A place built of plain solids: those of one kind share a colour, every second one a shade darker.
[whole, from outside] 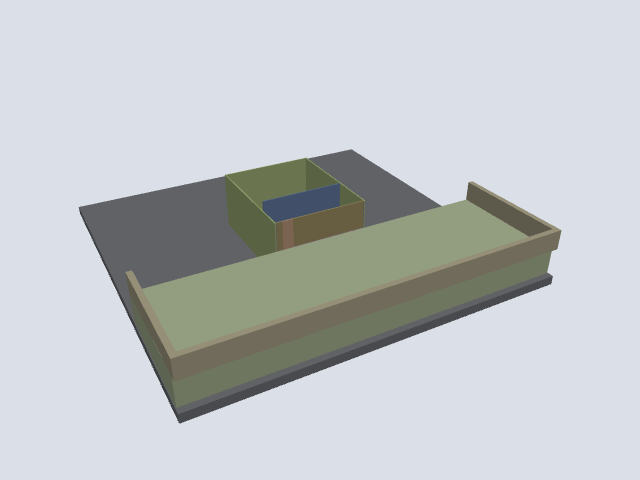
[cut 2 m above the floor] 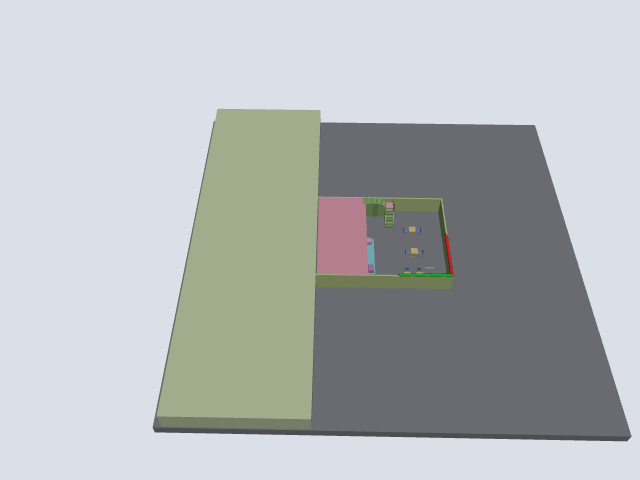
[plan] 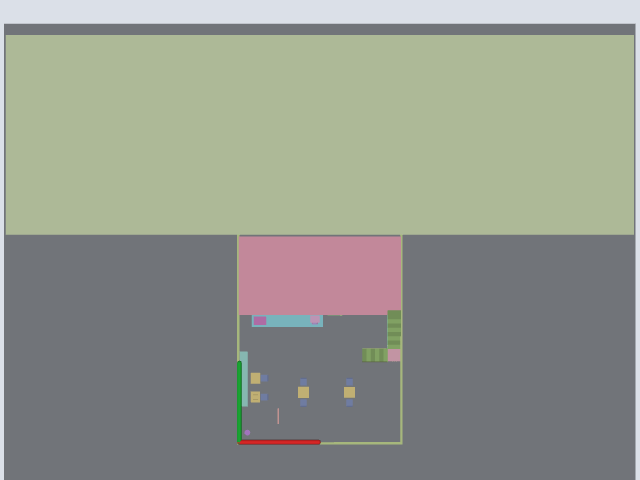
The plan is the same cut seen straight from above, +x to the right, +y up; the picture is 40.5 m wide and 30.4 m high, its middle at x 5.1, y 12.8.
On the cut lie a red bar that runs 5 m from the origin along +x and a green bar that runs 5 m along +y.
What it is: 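A cafe in the deep cellar of an old town house, fitted out in the 2010s to 2020s; 10.2 x 13.0 m; the hall a cellar under a ceiling 2.98 m high; over the flight a stairwell up to the entrance level's ceiling, 6.44 m over the hall's floor; the entrance level at street height, 3.20 m over the hall's floor, over the rear 4.9 m, with the street door 0.95 x 2.15 m and a glazed street front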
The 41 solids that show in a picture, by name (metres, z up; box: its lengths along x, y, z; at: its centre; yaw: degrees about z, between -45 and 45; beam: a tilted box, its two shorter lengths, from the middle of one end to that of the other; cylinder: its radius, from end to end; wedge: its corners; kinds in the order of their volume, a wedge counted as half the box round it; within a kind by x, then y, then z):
{
 "street_ground_1": {"box": [39.8, 12.65, 3.25], "at": [5.09, 19.45, 1.57]},
 "upper_1": {"box": [10.28, 4.98, 3.25], "at": [5.09, 10.54, 1.57]},
 "street_hedge_1": {"box": [0.6, 12.65, 2.2], "at": [-14.51, 19.45, 4.3]},
 "street_hedge_2": {"box": [39.8, 0.6, 2.2], "at": [5.09, 26.08, 4.3]},
 "street_hedge_3": {"box": [0.6, 12.65, 2.2], "at": [24.69, 19.45, 4.3]},
 "wall_1": {"box": [0.15, 13.28, 6.49], "at": [-0.07, 6.49, 3.19]},
 "wall_2": {"box": [5.22, 0.15, 6.49], "at": [2.46, -0.07, 3.19]},
 "wall_3": {"box": [1.5, 0.15, 6.49], "at": [5.52, -0.07, 3.19]},
 "wall_4": {"box": [4.36, 0.15, 6.49], "at": [8.15, -0.07, 3.19]},
 "wall_5": {"box": [0.15, 13.28, 6.49], "at": [10.26, 6.49, 3.19]},
 "stair_step_1": {"box": [0.54, 0.81, 0.25], "at": [8.04, 5.5, 0.07]},
 "stair_step_2": {"box": [0.54, 0.81, 0.45], "at": [8.31, 5.5, 0.17]},
 "stair_step_3": {"box": [0.54, 0.81, 0.65], "at": [8.58, 5.5, 0.28]},
 "stair_step_4": {"box": [0.54, 0.81, 0.85], "at": [8.85, 5.5, 0.38]},
 "stair_step_5": {"box": [0.54, 0.81, 1.05], "at": [9.12, 5.5, 0.47]},
 "stair_step_6": {"box": [0.57, 0.81, 1.25], "at": [9.41, 5.5, 0.57]},
 "stair_step_7": {"box": [0.85, 0.54, 1.65], "at": [9.8, 6.17, 0.78]},
 "stair_step_8": {"box": [0.85, 0.54, 1.85], "at": [9.8, 6.44, 0.88]},
 "stair_step_9": {"box": [0.85, 0.54, 2.05], "at": [9.8, 6.71, 0.97]},
 "stair_step_10": {"box": [0.85, 0.54, 2.25], "at": [9.8, 6.97, 1.07]},
 "stair_step_11": {"box": [0.85, 0.54, 2.45], "at": [9.8, 7.24, 1.18]},
 "stair_step_12": {"box": [0.85, 0.54, 2.65], "at": [9.8, 7.51, 1.27]},
 "stair_step_13": {"box": [0.85, 0.54, 2.85], "at": [9.8, 7.78, 1.38]},
 "stair_step_14": {"box": [0.85, 0.57, 3.05], "at": [9.8, 8.07, 1.48]},
 "entrance_wall_1": {"box": [9.33, 0.15, 3.29], "at": [4.67, 8.12, 4.79]},
 "window_wall_1": {"box": [8.28, 0.15, 3.24], "at": [4.14, 13.05, 4.82]},
 "window_wall_2": {"box": [0.7, 0.15, 3.24], "at": [9.83, 13.05, 4.82]},
 "stair_landing_1": {"box": [0.84, 1.07, 1.45], "at": [9.81, 5.63, 0.68]},
 "street_door_wall_1": {"box": [1.2, 0.15, 3.24], "at": [8.88, 13.05, 4.82]},
 "bench_upholstered_1": {"box": [0.5, 3.49, 0.3], "at": [0.27, 4.0, 0.3]},
 "counter_top_1": {"box": [4.52, 0.78, 0.09], "at": [3.04, 7.67, 0.99]},
 "display_1": {"box": [0.8, 0.53, 0.38], "at": [1.3, 7.69, 1.23]},
 "meeting_table_1": {"box": [0.6, 0.7, 0.07], "at": [1.01, 2.85, 0.71]},
 "meeting_table_2": {"box": [0.6, 0.7, 0.07], "at": [1.01, 4.05, 0.71]},
 "meeting_table_3": {"box": [0.7, 0.7, 0.07], "at": [4.06, 3.15, 0.71]},
 "meeting_table_4": {"box": [0.7, 0.7, 0.07], "at": [6.97, 3.15, 0.71]},
 "coffee_machine_1": {"box": [0.6, 0.45, 0.45], "at": [4.78, 7.79, 1.26]},
 "side_chair_1": {"box": [0.42, 0.42, 0.04], "at": [4.06, 2.5, 0.43]},
 "side_chair_2": {"box": [0.42, 0.42, 0.04], "at": [4.06, 3.8, 0.43]},
 "side_chair_3": {"box": [0.42, 0.42, 0.04], "at": [6.97, 2.5, 0.43]},
 "side_chair_4": {"box": [0.42, 0.42, 0.04], "at": [6.97, 3.8, 0.43]}
}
